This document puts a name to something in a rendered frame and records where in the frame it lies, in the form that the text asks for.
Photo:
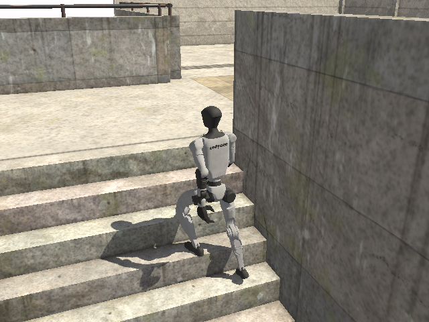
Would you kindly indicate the robot left forearm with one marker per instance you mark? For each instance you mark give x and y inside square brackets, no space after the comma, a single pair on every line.
[201,190]

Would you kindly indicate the humanoid robot head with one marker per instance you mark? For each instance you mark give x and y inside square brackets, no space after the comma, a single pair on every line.
[211,116]

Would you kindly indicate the robot right upper arm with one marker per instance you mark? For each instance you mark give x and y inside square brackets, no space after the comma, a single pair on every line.
[232,139]

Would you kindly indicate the left robot hand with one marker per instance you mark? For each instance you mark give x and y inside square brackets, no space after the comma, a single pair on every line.
[202,213]

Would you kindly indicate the left robot shin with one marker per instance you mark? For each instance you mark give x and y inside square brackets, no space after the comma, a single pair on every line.
[187,225]

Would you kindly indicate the robot left upper arm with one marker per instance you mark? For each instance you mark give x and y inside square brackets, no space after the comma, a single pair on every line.
[196,149]

